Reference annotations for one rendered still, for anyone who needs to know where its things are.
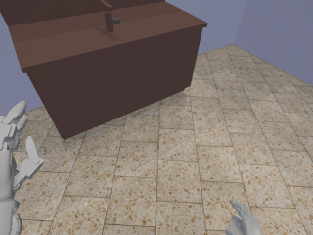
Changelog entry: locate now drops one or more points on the robot left forearm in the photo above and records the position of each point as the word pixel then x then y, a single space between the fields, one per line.
pixel 10 222

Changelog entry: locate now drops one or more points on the right robot hand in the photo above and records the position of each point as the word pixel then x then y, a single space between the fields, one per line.
pixel 247 226

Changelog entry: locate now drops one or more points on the left robot hand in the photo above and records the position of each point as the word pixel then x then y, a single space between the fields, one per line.
pixel 11 127

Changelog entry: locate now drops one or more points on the tap lever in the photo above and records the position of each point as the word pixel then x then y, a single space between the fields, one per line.
pixel 116 21

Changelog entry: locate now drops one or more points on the counter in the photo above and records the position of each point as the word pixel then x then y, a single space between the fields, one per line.
pixel 87 70

